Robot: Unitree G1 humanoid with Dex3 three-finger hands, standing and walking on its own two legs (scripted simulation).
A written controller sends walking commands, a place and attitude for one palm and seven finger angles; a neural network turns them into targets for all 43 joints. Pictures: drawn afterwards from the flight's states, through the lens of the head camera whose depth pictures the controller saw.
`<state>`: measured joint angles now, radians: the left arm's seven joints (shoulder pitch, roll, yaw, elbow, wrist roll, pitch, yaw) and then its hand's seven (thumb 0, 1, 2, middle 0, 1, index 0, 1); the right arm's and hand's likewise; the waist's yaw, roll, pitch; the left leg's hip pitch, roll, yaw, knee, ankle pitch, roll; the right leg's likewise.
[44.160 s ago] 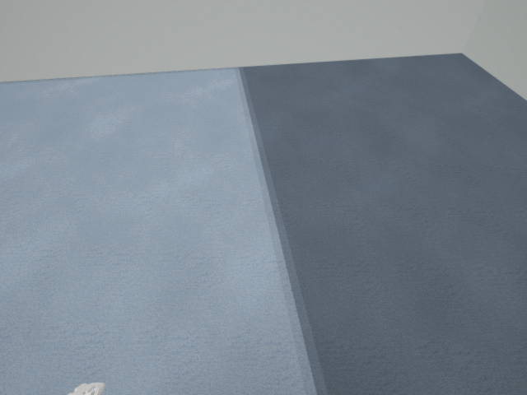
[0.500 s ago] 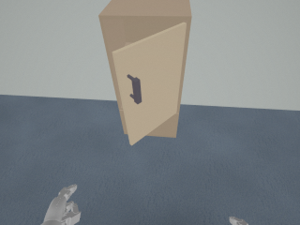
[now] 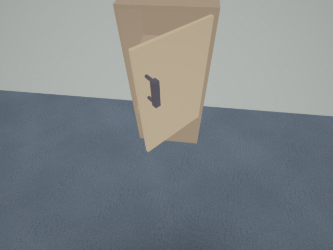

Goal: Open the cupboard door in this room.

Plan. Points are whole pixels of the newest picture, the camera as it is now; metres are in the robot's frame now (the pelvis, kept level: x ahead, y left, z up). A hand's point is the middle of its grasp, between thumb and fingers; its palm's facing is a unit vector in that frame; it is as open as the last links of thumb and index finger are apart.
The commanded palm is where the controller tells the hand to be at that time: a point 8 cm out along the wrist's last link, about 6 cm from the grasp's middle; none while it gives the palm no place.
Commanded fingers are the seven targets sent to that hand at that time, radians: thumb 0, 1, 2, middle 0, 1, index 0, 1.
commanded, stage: let the arm hang, fingers relaxed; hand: left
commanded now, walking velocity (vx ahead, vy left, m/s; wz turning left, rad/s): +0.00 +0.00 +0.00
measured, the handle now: (152, 90) +0.65 +0.10 -0.03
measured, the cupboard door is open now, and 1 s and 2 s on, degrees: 48 48 48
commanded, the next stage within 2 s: look to check the result in 0.42 s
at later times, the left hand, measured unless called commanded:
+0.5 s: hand out of the picture +0.04 +0.18 -0.17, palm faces +0.02 -0.97 -0.24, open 7.4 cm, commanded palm none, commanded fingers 0.00 0.90 0.90 -0.20 -0.30 -0.20 -0.30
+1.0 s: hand out of the picture +0.07 +0.20 -0.16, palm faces +0.01 -0.96 -0.30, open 7.4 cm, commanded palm none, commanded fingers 0.00 0.90 0.90 -0.20 -0.30 -0.20 -0.30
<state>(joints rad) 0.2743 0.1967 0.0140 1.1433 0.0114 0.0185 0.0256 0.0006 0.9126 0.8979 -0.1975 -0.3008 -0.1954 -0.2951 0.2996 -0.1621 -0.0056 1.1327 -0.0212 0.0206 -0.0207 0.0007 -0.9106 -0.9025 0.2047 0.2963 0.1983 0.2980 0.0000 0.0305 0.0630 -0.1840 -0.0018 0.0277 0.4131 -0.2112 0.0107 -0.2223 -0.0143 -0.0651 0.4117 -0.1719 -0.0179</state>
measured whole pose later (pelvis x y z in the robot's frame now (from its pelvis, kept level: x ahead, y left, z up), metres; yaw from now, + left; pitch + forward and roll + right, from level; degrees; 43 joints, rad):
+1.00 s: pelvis +0.02 -0.02 +0.00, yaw +1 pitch -2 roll +0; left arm 0.14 0.25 0.02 1.14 0.01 -0.01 0.01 0.00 0.90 0.90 -0.20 -0.30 -0.20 -0.30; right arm 0.17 -0.27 -0.01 1.13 -0.02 0.01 -0.02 0.00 -0.91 -0.90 0.20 0.30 0.20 0.30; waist 0.00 0.03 0.06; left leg -0.11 0.02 0.01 0.34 -0.20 -0.02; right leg -0.15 0.01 -0.08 0.35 -0.17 -0.04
